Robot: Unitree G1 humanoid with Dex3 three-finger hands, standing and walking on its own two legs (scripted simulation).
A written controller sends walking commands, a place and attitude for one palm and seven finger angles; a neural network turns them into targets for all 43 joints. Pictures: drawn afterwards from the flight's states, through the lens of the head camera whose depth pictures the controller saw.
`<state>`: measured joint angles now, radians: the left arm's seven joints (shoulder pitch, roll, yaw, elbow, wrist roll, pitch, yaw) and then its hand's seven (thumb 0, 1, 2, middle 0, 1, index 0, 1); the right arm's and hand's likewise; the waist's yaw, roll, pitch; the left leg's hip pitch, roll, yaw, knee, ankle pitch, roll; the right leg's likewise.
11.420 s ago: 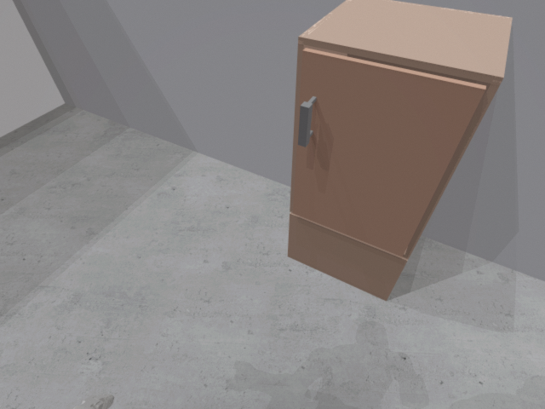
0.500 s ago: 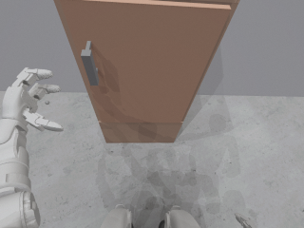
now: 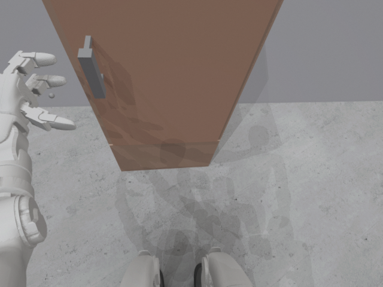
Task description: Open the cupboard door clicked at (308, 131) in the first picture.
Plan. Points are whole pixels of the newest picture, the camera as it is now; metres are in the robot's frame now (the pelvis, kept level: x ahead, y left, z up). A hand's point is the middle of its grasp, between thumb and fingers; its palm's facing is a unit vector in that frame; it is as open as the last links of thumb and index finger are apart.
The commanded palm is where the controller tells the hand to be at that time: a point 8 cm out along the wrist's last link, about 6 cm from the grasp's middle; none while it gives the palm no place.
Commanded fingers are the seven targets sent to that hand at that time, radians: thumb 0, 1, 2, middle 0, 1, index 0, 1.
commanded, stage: move the hooked fingers beside the handle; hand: left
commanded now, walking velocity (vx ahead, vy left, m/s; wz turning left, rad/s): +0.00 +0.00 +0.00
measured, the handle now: (94, 68) +0.56 +0.18 +0.06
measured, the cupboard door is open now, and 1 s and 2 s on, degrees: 0 0 0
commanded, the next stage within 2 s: slide the fingers in behind the handle in 1.02 s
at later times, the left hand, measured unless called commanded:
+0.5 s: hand (55, 81) +0.53 +0.26 +0.05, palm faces +0.05 -1.00 -0.03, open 13.8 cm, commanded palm +0.51 +0.30 +0.06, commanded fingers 0.00 -0.50 0.30 -0.30 -1.20 -0.30 -1.20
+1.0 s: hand (55, 79) +0.52 +0.25 +0.06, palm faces +0.05 -1.00 -0.03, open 14.0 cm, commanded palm +0.50 +0.29 +0.06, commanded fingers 0.00 -0.50 0.30 -0.30 -1.20 -0.30 -1.20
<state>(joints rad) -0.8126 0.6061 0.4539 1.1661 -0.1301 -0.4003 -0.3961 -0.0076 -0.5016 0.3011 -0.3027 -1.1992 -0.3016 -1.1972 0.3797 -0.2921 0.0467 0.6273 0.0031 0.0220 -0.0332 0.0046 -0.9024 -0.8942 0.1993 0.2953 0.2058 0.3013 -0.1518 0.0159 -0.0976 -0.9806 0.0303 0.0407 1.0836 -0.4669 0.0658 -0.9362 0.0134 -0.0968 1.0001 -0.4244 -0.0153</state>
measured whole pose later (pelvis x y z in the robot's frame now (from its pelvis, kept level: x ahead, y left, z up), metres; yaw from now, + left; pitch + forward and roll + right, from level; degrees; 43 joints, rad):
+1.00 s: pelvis +0.01 +0.00 -0.01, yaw -1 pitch +24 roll -5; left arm -0.89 0.68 0.51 1.18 -0.09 -0.38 -0.37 -0.01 -0.50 0.30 -0.30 -1.20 -0.30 -1.20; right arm 0.38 -0.28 0.06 0.59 -0.01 0.09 0.00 0.00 -0.90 -0.89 0.20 0.30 0.21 0.30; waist -0.19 0.02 -0.10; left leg -1.04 0.05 0.04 1.12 -0.50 0.07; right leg -0.99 0.04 -0.10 1.01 -0.44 -0.01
